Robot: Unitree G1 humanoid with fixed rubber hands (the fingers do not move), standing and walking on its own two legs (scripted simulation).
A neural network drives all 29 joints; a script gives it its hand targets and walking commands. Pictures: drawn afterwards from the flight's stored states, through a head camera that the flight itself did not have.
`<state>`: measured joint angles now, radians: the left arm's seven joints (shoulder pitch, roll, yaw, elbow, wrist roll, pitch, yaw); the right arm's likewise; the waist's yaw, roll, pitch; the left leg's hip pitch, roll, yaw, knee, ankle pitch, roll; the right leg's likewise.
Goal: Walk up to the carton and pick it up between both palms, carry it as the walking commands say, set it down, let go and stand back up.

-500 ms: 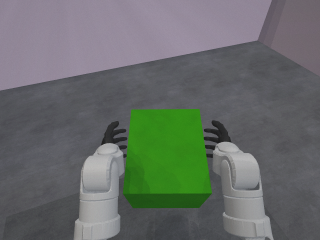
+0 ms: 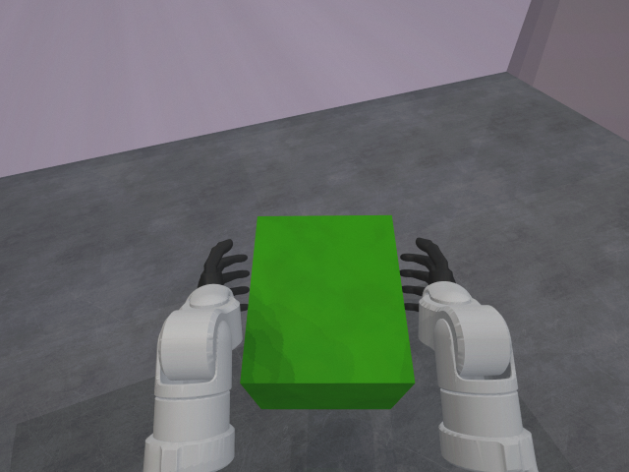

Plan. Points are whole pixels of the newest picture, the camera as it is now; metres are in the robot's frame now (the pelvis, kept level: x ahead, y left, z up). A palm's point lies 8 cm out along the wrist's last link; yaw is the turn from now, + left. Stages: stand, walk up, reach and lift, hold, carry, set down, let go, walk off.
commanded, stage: carry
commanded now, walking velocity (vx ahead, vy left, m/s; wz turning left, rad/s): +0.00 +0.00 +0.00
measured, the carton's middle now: (325, 314) +0.32 +0.00 +0.01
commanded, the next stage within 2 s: hold in 0.22 s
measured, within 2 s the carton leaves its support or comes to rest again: neither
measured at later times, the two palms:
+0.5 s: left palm (212, 335) +0.27 +0.14 +0.05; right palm (430, 329) +0.27 -0.13 +0.05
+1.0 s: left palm (197, 308) +0.30 +0.16 +0.07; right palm (416, 315) +0.28 -0.11 +0.07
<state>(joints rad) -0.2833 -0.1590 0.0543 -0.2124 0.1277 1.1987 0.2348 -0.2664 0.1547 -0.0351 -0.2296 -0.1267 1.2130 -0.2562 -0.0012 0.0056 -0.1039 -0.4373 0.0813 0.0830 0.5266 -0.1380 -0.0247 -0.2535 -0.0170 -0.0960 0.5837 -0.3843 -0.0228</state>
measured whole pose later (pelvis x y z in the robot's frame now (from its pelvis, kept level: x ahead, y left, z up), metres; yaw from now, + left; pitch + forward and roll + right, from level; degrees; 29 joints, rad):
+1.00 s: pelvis -0.02 +0.05 +0.01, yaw -6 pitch -8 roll +0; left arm -0.42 -0.20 0.27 0.36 0.35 0.77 0.09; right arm -0.41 0.17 -0.29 0.45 -0.31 0.68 -0.01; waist 0.04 -0.07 0.02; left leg -0.14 -0.02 -0.02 0.34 -0.06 0.00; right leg -0.01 -0.01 0.13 0.42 -0.28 -0.01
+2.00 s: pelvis -0.03 +0.02 -0.02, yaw -6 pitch +17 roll -1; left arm -0.47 -0.22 0.43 0.48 0.37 0.27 0.07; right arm -0.50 0.23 -0.39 0.57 -0.32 0.23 -0.09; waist 0.04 -0.03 0.02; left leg -0.80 0.00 -0.11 0.64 -0.14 -0.05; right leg -0.67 0.08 0.12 0.74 -0.36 0.00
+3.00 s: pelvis -0.06 +0.04 -0.18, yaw -7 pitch +39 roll -3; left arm -0.78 -0.20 0.47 0.54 0.30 0.27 0.20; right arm -0.86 0.09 -0.43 0.71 -0.26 0.23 -0.09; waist 0.03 -0.02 -0.17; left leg -1.72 -0.09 -0.16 1.38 -0.34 -0.08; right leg -1.57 0.14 0.09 1.49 -0.60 0.05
